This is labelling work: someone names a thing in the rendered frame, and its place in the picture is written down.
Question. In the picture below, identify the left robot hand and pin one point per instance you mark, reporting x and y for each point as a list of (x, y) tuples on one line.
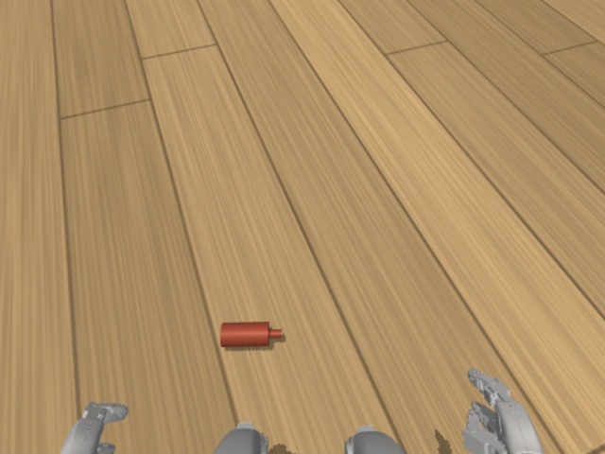
[(85, 434)]

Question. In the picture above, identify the right robot hand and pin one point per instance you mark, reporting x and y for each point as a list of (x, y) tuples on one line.
[(509, 429)]

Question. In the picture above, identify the bottle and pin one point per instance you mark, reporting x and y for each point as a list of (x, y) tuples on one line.
[(247, 334)]

